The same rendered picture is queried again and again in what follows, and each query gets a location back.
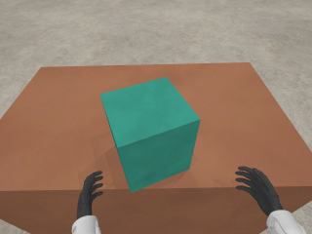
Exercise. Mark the pedestal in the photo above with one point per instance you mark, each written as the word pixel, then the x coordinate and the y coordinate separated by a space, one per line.
pixel 56 133

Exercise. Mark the robot right forearm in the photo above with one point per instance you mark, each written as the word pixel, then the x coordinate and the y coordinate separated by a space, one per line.
pixel 283 222

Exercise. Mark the robot left hand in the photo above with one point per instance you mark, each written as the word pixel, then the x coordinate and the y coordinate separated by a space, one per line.
pixel 87 197

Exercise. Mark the carton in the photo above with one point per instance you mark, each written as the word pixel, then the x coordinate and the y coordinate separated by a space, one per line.
pixel 154 130

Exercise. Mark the robot right hand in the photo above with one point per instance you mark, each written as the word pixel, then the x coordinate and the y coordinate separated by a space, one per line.
pixel 260 188

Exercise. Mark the robot left forearm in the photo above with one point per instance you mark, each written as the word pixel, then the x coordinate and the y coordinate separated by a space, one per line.
pixel 87 224

